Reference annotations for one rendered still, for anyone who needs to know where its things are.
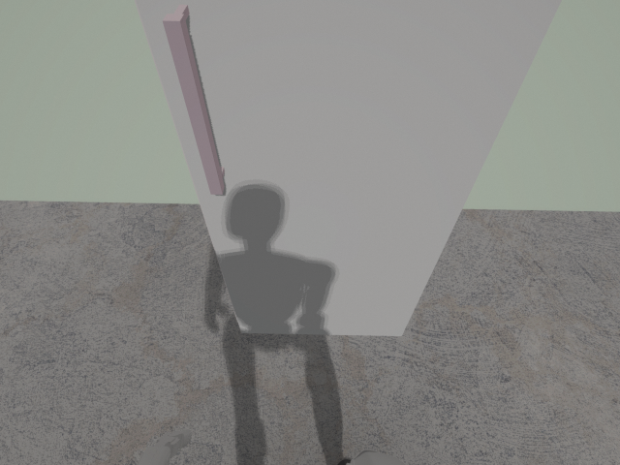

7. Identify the left robot hand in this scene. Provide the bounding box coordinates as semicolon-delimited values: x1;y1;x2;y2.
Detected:
137;429;192;465

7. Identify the fridge door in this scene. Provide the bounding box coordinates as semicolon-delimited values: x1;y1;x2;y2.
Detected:
136;0;562;336

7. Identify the handle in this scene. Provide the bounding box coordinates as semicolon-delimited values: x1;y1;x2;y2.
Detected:
163;5;225;195

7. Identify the robot right shin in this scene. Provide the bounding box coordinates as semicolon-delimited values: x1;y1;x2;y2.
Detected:
354;449;377;460

